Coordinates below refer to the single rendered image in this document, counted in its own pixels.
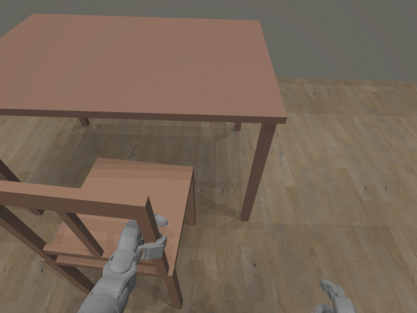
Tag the robot left hand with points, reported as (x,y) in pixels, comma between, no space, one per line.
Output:
(132,239)

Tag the robot right hand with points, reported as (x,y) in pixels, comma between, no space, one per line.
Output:
(341,304)

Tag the chair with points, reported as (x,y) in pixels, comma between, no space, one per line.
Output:
(114,192)

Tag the robot left forearm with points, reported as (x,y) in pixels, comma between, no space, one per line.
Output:
(111,293)

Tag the table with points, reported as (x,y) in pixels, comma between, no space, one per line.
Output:
(148,68)

